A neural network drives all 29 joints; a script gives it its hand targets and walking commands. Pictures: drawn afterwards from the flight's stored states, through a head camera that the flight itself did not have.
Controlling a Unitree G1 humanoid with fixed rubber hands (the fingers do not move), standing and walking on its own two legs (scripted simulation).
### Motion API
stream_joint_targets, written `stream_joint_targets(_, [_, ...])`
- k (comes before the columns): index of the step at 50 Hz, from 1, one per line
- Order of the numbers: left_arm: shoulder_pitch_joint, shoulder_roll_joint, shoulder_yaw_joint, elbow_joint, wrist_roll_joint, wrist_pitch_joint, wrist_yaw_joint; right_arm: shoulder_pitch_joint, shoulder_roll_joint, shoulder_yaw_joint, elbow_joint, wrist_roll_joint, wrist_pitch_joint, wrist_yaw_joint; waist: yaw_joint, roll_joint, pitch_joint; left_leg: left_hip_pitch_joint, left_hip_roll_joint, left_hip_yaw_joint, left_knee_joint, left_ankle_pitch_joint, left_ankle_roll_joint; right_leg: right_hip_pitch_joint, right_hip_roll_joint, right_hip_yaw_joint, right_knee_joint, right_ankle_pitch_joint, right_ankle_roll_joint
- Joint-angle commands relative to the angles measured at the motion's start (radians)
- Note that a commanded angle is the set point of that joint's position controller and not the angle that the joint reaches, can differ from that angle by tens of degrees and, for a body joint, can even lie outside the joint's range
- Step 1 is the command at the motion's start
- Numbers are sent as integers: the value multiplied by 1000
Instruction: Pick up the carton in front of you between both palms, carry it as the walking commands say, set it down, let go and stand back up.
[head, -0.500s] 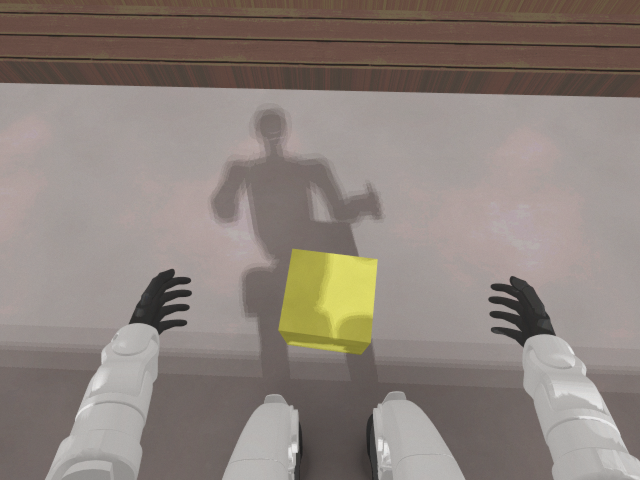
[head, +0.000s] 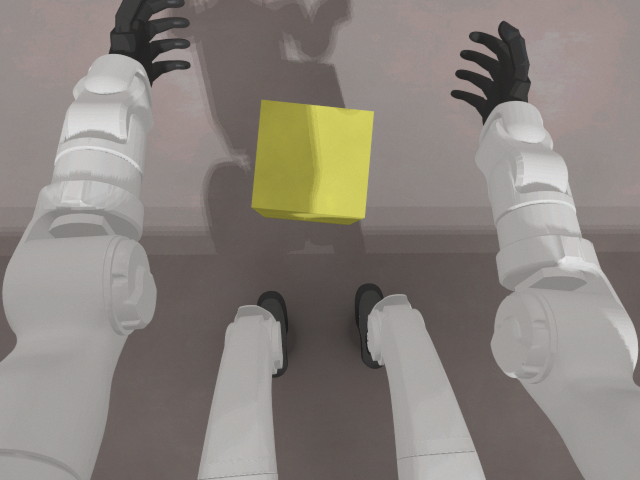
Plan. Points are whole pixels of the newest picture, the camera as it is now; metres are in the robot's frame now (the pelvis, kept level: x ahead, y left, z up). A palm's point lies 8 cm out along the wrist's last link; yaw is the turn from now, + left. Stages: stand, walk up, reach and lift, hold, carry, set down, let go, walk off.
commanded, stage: reach and lift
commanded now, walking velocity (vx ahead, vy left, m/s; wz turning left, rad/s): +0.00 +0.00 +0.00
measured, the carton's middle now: (311, 171) +0.50 -0.01 -0.51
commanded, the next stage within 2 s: none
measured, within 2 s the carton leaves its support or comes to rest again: leaves its support in 1.74 s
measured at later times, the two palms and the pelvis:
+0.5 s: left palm (197, 142) +0.52 +0.18 -0.31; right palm (434, 157) +0.48 -0.21 -0.31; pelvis +0.01 -0.01 -0.15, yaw -2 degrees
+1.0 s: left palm (224, 158) +0.53 +0.16 -0.46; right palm (409, 165) +0.49 -0.21 -0.45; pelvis -0.03 -0.01 -0.27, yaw -3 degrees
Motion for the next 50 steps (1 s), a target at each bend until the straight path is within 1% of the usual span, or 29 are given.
stream_joint_targets(1, [-237, 105, 43, -78, 46, -38, 6, -178, -93, -49, -108, -37, -47, 8, -8, 94, -1020, 632, -54, -15, -112, 148, -29, 355, 85, -75, -88, 97, 29])
stream_joint_targets(4, [-204, 57, 68, -95, 73, -70, 13, -143, -68, -75, -105, -62, -89, 24, -2, 94, -1013, 603, -54, -26, -66, 269, -31, 259, 90, -73, -52, 179, 32])
stream_joint_targets(8, [-132, -5, 85, -109, 88, -108, 31, -81, -43, -92, -71, -81, -140, 39, 8, 93, -996, 503, -50, -44, 45, 399, -34, 89, 92, -65, 43, 258, 37])
stream_joint_targets(11, [-73, -31, 82, -108, 83, -127, 48, -34, -39, -91, -36, -81, -168, 40, 15, 92, -982, 394, -48, -53, 144, 435, -38, -27, 92, -56, 138, 276, 40])
stream_joint_targets(13, [-58, -27, 69, -120, 67, -140, 59, -27, -46, -76, -27, -67, -183, 37, 20, 92, -992, 331, -48, -56, 209, 445, -40, -78, 92, -51, 202, 287, 41])
stream_joint_targets(17, [-79, 22, 18, -168, 1, -162, 86, -55, -85, -10, -51, 1, -202, 18, 30, 86, -1096, 266, -48, -52, 349, 464, -38, -120, 93, -47, 336, 323, 43])
stream_joint_targets(19, [-105, 58, -21, -203, -44, -167, 98, -72, -111, 33, -73, 47, -203, 3, 27, 89, -1185, 254, -48, -40, 417, 453, -40, -98, 93, -51, 407, 337, 45])
stream_joint_targets(21, [-135, 87, -59, -225, -89, -165, 107, -97, -134, 69, -91, 90, -199, -11, 24, 93, -1237, 231, -46, -26, 474, 415, -43, -82, 91, -56, 468, 326, 45])
stream_joint_targets(26, [-248, 144, -121, -229, -169, -144, 119, -204, -166, 134, -113, 166, -169, -43, 26, 103, -1242, 138, -34, 2, 573, 221, -39, -71, 82, -67, 576, 197, 41])
stream_joint_targets(28, [-297, 164, -135, -190, -189, -132, 121, -256, -176, 144, -90, 184, -153, -55, 26, 97, -1189, 74, -26, 6, 597, 114, -34, -82, 74, -69, 605, 115, 39])
stream_joint_targets(31, [-372, 181, -156, -97, -211, -123, 120, -346, -183, 151, -23, 197, -139, -64, 24, 82, -1068, -28, -11, 3, 630, -33, -26, -124, 59, -65, 642, -13, 35])
stream_joint_targets(33, [-408, 188, -170, -30, -221, -125, 119, -393, -185, 153, 35, 199, -140, -64, 23, 70, -994, -84, 0, -4, 655, -94, -23, -147, 51, -60, 668, -67, 32])
stream_joint_targets(35, [-436, 192, -182, 31, -228, -131, 117, -428, -189, 155, 93, 198, -146, -60, 23, 60, -932, -129, 8, -11, 681, -123, -22, -166, 47, -54, 696, -91, 29])
stream_joint_targets(38, [-471, 199, -198, 95, -233, -146, 115, -469, -200, 157, 163, 194, -163, -53, 25, 54, -862, -172, 17, -24, 723, -122, -22, -187, 44, -45, 742, -86, 28])
stream_joint_targets(40, [-497, 205, -212, 115, -239, -159, 117, -496, -211, 161, 195, 196, -177, -48, 25, 55, -840, -181, 21, -32, 751, -104, -23, -195, 43, -39, 774, -63, 29])
stream_joint_targets(44, [-552, 222, -246, 82, -264, -185, 130, -541, -235, 186, 199, 228, -206, -49, 23, 65, -914, -118, 22, -36, 807, -25, -27, -163, 47, -40, 831, 18, 29])
stream_joint_targets(45, [-560, 224, -256, 60, -269, -191, 134, -539, -221, 208, 198, 255, -212, -49, 35, 70, -951, -89, 21, -32, 817, 1, -27, -144, 51, -43, 843, 46, 29])
stream_joint_targets(47, [-562, 217, -274, 44, -283, -197, 143, -542, -215, 247, 231, 298, -215, -42, 60, 88, -984, -34, 20, -27, 836, 59, -28, -165, 55, -46, 867, 76, 27])
stream_joint_targets(49, [-558, 206, -277, 15, -288, -197, 152, -546, -229, 266, 225, 319, -218, -39, 72, 102, -1019, 16, 17, -25, 852, 102, -32, -188, 59, -52, 880, 89, 26])
stream_joint_targets(50, [-555, 200, -274, -6, -286, -197, 156, -548, -235, 269, 208, 326, -221, -39, 72, 107, -1035, 35, 15, -24, 856, 116, -33, -202, 61, -56, 882, 94, 26])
